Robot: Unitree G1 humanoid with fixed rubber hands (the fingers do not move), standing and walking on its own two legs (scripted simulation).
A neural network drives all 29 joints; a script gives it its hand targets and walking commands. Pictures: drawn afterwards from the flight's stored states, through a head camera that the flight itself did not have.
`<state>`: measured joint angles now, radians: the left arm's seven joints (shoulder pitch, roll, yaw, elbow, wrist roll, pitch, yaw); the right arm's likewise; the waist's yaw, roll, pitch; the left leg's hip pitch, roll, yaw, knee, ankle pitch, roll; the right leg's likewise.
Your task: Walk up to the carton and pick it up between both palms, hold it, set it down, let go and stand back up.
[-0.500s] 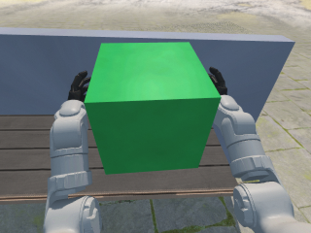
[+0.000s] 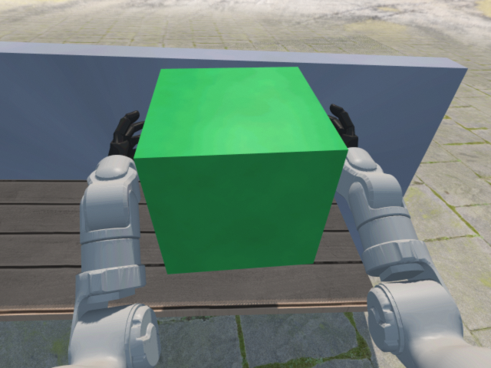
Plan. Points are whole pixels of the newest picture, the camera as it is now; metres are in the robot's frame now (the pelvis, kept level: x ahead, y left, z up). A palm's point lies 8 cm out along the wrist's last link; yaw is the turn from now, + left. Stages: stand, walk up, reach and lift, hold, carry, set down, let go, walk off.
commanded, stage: hold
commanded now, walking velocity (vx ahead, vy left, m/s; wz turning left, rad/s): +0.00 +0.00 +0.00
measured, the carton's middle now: (236, 165) +0.40 +0.00 +0.18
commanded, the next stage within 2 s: none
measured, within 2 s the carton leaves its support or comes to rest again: neither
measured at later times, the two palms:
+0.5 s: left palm (119, 163) +0.35 +0.18 +0.22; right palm (340, 152) +0.36 -0.16 +0.23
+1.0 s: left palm (122, 161) +0.36 +0.17 +0.22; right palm (341, 151) +0.37 -0.17 +0.23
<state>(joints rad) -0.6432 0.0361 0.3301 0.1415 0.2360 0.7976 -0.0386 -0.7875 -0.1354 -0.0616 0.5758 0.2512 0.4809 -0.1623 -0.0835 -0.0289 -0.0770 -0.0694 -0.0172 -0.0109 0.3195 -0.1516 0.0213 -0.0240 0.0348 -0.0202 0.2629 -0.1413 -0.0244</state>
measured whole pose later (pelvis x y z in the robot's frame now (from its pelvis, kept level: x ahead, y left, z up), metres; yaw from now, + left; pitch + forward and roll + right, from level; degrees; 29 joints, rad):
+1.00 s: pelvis +0.00 +0.00 +0.00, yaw +0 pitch -6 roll -1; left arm -0.65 0.04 0.34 0.14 0.24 0.80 -0.04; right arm -0.79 -0.14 -0.05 0.57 0.26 0.49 -0.17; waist -0.08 -0.03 -0.08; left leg -0.06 -0.01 -0.01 0.32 -0.15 0.02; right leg -0.02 0.04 -0.01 0.26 -0.14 -0.03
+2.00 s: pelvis +0.00 +0.00 +0.00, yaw +0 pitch -6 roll -1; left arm -0.64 0.04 0.34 0.11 0.24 0.81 -0.06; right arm -0.77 -0.12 -0.06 0.54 0.24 0.50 -0.17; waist -0.08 -0.03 -0.07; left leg -0.05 -0.02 -0.02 0.32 -0.15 0.02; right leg 0.00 0.04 -0.02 0.26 -0.15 -0.03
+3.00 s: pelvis +0.00 +0.00 +0.00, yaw +0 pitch -5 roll -1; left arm -0.65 0.04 0.33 0.14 0.24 0.80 -0.04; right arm -0.79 -0.13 -0.07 0.58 0.25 0.47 -0.16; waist -0.08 -0.03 -0.07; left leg -0.08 -0.02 -0.01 0.32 -0.15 0.02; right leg -0.03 0.03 -0.02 0.27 -0.14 -0.02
